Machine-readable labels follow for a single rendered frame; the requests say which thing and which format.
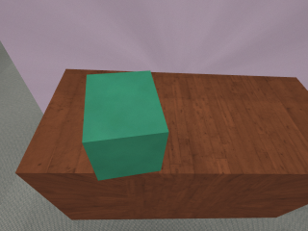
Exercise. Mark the carton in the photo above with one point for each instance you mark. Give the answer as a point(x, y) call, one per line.
point(124, 129)

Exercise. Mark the pedestal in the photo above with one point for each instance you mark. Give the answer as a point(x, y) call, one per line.
point(237, 147)

